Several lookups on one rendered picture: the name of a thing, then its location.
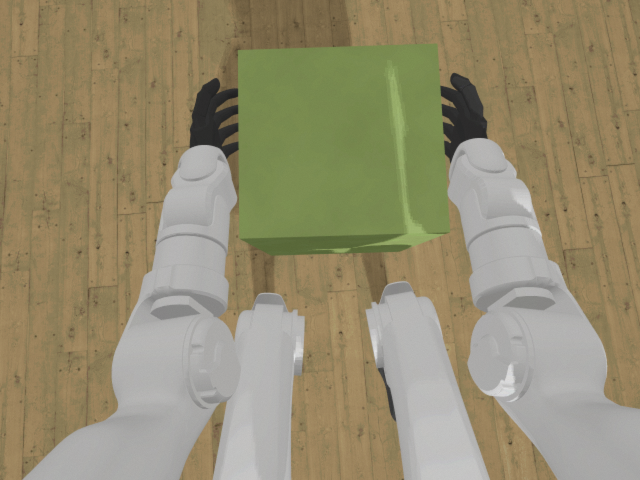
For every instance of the left robot forearm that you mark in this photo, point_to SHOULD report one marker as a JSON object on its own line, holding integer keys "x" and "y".
{"x": 187, "y": 276}

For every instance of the robot right upper arm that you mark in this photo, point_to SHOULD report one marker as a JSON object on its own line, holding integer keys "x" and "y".
{"x": 547, "y": 370}

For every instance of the left robot hand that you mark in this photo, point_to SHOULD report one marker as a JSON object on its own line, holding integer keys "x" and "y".
{"x": 205, "y": 122}

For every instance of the right robot shin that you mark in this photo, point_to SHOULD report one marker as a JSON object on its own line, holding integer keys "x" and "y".
{"x": 426, "y": 306}

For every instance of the right robot hand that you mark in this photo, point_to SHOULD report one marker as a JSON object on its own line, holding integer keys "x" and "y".
{"x": 467, "y": 117}

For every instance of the robot left upper arm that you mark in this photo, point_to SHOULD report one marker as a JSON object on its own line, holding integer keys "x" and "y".
{"x": 169, "y": 376}

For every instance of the carton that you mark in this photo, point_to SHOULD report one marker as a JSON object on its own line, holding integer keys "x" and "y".
{"x": 341, "y": 149}

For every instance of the robot left thigh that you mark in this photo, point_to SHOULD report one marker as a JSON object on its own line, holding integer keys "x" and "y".
{"x": 255, "y": 441}

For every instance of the right robot forearm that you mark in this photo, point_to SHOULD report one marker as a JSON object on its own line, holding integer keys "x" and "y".
{"x": 502, "y": 235}

